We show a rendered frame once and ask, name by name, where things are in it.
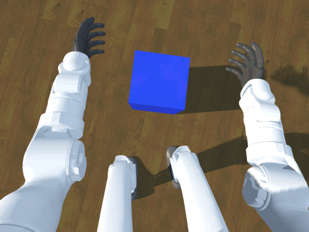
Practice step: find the left robot forearm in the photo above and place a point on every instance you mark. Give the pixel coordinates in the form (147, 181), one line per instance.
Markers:
(65, 110)

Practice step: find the right robot upper arm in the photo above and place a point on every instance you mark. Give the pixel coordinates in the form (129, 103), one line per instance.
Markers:
(280, 197)

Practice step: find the robot right thigh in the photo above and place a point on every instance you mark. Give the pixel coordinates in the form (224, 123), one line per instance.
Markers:
(202, 211)

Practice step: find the right robot forearm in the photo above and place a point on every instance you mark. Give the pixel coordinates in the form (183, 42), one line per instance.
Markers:
(264, 131)

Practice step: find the carton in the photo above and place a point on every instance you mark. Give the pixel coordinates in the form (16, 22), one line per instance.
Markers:
(159, 82)

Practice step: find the robot right shin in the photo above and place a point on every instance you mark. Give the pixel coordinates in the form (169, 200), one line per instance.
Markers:
(183, 148)

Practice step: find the robot right hand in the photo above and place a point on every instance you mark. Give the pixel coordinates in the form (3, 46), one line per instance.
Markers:
(253, 67)

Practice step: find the robot left hand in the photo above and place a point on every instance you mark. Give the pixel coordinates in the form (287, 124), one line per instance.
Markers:
(82, 41)

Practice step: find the left robot upper arm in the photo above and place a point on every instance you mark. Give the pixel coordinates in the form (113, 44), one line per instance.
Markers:
(52, 165)

